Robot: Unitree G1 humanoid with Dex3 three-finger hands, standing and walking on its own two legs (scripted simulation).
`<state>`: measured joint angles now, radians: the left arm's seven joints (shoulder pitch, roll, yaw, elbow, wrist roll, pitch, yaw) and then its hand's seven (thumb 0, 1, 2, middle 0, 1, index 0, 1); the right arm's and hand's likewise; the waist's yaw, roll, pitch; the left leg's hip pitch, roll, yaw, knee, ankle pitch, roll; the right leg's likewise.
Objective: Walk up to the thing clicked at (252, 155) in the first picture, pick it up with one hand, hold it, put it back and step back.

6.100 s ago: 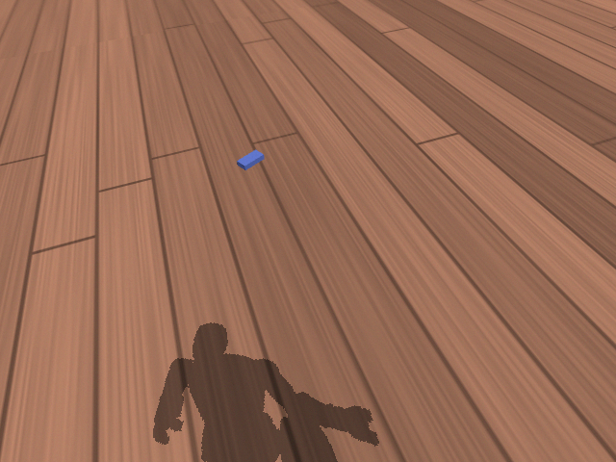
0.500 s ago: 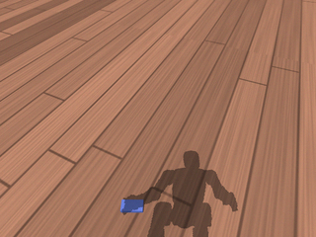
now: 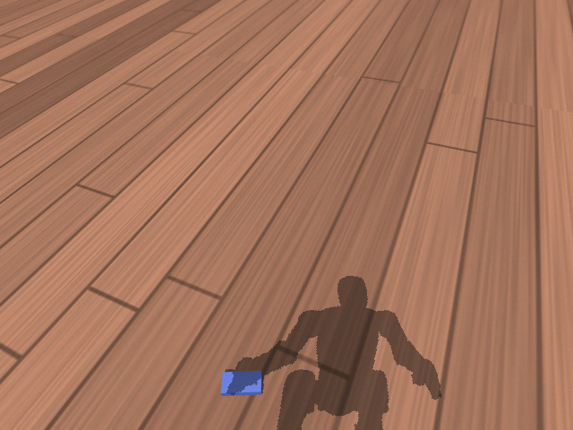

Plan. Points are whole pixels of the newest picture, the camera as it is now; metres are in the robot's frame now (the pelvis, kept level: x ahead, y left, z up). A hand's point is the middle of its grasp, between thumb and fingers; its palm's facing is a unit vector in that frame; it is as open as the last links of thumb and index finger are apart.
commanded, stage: walk up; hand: left
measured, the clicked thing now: (242, 383) +0.44 +0.23 -0.77
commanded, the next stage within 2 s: stand in 0.28 s
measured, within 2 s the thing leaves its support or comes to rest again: neither
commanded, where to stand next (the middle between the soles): +0.07 +0.01 m, yaw -1 degrees
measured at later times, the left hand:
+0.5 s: hand out of the picture +0.11 +0.25 -0.15, palm faces -0.03 -0.94 -0.34, open 7.4 cm
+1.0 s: hand out of the picture +0.07 +0.24 -0.15, palm faces -0.02 -0.94 -0.34, open 7.4 cm
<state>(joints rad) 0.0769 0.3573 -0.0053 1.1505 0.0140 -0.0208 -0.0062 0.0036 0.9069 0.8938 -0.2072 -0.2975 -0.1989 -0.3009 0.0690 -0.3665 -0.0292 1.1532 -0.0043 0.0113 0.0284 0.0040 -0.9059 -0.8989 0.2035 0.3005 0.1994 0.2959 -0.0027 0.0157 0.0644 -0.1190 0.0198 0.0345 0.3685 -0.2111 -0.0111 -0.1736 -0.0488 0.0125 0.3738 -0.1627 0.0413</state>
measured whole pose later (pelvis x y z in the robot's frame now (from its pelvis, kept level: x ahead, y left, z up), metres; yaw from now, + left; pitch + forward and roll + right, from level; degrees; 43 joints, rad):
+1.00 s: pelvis +0.00 -0.01 +0.00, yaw +1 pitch -2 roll +0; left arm 0.11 0.35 0.00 1.14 0.01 0.00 -0.01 0.00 0.91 0.89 -0.21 -0.30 -0.20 -0.30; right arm 0.09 -0.35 -0.02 1.15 -0.01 0.00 0.02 0.00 -0.91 -0.90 0.20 0.30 0.20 0.30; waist 0.00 0.00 0.06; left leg -0.09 0.04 0.01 0.32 -0.19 -0.03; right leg -0.14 -0.03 -0.01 0.33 -0.15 0.02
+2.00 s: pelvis +0.01 -0.01 +0.00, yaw +1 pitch -2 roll +0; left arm 0.10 0.35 -0.01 1.13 0.01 -0.01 -0.01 0.00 0.91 0.89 -0.21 -0.30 -0.20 -0.30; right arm 0.10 -0.35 -0.01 1.14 -0.01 -0.01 0.01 0.00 -0.91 -0.90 0.20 0.30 0.20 0.30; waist 0.00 0.01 0.06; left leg -0.09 0.04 0.01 0.32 -0.20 -0.04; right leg -0.14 -0.03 -0.01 0.33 -0.16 0.02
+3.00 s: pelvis +0.01 -0.01 +0.00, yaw +1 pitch -2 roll +0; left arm 0.11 0.35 -0.01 1.12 0.01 -0.01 -0.01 0.00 0.91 0.89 -0.21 -0.30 -0.20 -0.30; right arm 0.12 -0.35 -0.01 1.13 -0.01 -0.01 0.01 0.00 -0.91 -0.90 0.20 0.30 0.20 0.30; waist 0.00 0.00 0.05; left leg -0.08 0.04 0.01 0.31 -0.20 -0.03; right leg -0.13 -0.03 -0.02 0.33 -0.16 0.02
